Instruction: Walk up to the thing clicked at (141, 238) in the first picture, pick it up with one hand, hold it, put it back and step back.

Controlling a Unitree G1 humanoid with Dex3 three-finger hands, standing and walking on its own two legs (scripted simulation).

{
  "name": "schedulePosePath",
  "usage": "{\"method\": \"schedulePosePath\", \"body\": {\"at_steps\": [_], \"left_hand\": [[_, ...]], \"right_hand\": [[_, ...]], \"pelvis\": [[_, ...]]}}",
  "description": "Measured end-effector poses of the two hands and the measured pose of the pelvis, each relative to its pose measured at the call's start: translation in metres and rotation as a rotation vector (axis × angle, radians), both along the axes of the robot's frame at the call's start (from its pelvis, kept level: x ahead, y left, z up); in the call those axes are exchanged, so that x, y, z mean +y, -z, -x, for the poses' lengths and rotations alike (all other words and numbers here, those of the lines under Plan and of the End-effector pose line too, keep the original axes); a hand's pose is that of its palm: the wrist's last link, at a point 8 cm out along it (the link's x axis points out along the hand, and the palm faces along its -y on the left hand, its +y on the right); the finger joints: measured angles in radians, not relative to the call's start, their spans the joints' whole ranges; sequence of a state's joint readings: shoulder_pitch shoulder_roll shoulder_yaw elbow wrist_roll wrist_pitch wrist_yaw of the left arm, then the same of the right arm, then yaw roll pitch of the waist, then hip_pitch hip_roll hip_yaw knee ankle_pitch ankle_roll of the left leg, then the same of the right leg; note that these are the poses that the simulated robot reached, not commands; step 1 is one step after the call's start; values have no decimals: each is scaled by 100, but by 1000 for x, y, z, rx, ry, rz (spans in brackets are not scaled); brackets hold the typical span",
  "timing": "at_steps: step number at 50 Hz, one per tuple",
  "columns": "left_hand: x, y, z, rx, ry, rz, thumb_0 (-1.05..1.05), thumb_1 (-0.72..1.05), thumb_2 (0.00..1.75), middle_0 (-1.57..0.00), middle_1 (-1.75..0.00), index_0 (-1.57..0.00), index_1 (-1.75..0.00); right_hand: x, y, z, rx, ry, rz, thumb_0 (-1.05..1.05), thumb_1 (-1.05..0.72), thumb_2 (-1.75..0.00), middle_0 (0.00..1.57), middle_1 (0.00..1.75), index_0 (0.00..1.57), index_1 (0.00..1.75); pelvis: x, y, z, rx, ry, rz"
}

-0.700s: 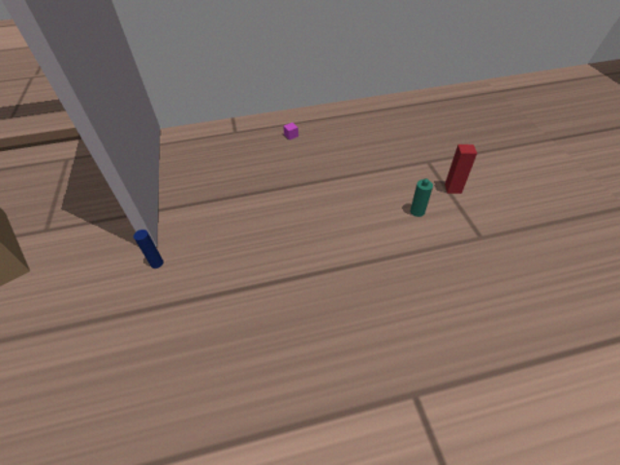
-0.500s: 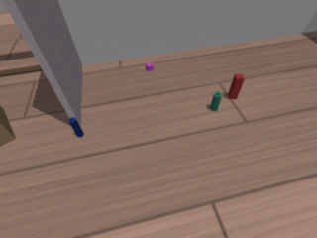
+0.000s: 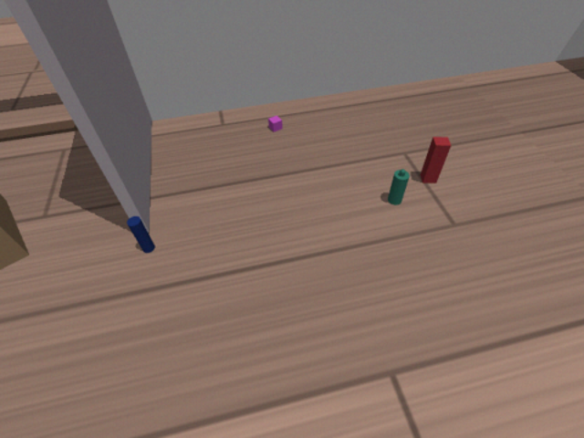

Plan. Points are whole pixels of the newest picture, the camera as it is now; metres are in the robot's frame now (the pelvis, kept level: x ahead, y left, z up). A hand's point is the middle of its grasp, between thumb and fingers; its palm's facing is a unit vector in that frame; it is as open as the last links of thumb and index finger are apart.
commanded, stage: stand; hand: left
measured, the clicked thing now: (141, 235) +0.98 +0.66 -0.69
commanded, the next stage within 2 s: walk up in 0.42 s
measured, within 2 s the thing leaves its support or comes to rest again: neither
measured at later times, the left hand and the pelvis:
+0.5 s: hand out of the picture +0.08 +0.27 -0.15, palm faces +0.04 -0.94 -0.34, open 7.3 cm; pelvis +0.01 +0.01 -0.01, yaw +3 degrees
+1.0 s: hand (45, 423) +0.18 +0.42 -0.16, palm faces +0.18 -0.93 -0.33, open 7.3 cm; pelvis +0.16 +0.14 -0.02, yaw +15 degrees
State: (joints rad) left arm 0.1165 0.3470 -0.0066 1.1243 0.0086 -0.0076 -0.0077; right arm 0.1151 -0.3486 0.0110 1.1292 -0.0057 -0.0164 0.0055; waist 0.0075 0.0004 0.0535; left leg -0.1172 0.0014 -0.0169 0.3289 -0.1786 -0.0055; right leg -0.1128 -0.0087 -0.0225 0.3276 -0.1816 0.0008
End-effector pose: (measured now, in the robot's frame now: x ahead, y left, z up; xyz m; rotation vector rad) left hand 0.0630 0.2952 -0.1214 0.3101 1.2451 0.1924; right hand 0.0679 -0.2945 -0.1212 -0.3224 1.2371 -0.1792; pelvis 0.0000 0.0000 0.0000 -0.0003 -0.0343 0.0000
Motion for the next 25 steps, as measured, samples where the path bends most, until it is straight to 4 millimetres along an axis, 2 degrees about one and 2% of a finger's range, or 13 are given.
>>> {"method": "schedulePosePath", "body": {"at_steps": [21,25], "left_hand": [[3,-1,-12,-9,1,0,0,91,90,-20,-30,-21,-30],[15,-3,-11,-87,-40,-2,0,91,90,-20,-30,-21,-30]], "right_hand": [[3,-2,-15,-18,-5,4,0,-90,-90,20,30,21,30],[0,-2,-22,-3,-49,-3,0,-90,-90,20,30,21,30]], "pelvis": [[3,0,-8,2,2,0],[6,5,-12,9,-51,13]]}}
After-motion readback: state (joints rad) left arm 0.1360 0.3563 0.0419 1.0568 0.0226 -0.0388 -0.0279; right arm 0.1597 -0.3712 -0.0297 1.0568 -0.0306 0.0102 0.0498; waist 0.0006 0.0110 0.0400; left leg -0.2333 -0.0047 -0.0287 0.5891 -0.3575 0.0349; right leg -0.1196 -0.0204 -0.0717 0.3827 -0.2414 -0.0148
